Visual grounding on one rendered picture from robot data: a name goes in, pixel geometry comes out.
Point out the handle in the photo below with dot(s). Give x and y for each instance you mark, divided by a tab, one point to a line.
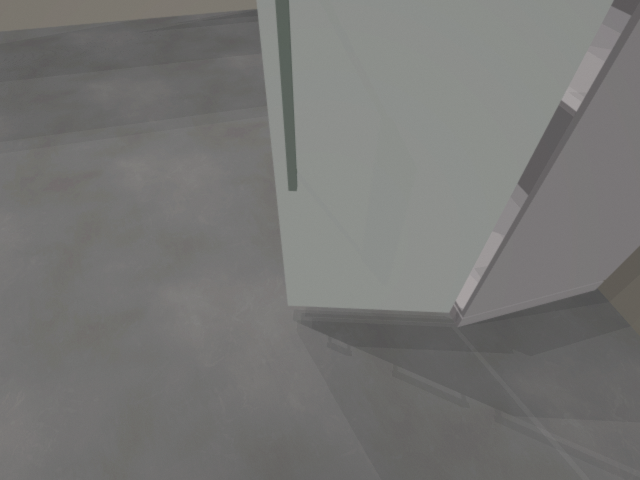
285	59

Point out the fridge door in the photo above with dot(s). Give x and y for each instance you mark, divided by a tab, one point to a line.
414	122

